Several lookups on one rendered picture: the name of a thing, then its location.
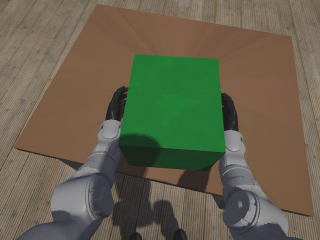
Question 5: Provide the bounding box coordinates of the table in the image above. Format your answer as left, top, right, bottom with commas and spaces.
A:
14, 4, 314, 217

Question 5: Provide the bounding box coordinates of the robot left forearm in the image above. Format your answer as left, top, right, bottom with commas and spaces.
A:
51, 119, 122, 217

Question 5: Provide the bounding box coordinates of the right robot upper arm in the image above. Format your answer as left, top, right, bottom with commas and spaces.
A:
222, 190, 304, 240

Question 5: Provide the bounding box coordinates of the right robot hand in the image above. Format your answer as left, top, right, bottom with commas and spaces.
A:
221, 93, 239, 132

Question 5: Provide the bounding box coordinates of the left robot upper arm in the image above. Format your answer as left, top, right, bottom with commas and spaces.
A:
16, 175, 114, 240

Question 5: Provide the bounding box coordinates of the robot right forearm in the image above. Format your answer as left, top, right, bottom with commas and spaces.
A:
218, 130, 274, 205

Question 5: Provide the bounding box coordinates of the right robot foot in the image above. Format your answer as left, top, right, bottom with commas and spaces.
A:
173, 229, 187, 240

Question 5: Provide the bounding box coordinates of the carton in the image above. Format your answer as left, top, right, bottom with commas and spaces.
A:
118, 54, 226, 172

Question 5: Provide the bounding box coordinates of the left robot hand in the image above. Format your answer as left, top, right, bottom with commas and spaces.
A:
105, 86, 129, 121

